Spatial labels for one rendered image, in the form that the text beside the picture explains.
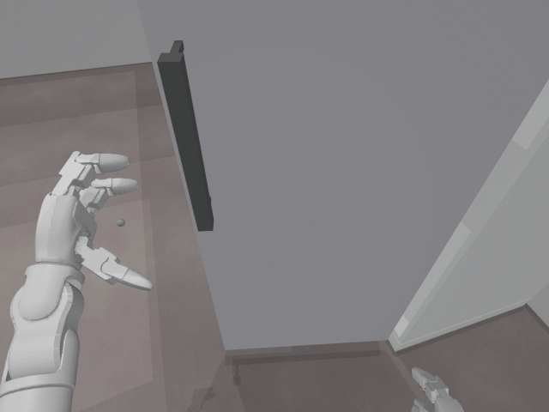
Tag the robot left forearm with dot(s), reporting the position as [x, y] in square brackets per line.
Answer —
[41, 366]

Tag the fridge door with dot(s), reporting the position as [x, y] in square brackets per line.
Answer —
[343, 141]

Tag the robot left hand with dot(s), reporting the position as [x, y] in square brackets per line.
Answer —
[68, 211]

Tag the robot right hand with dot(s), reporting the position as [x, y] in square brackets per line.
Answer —
[436, 391]

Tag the handle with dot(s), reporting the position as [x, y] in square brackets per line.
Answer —
[176, 86]

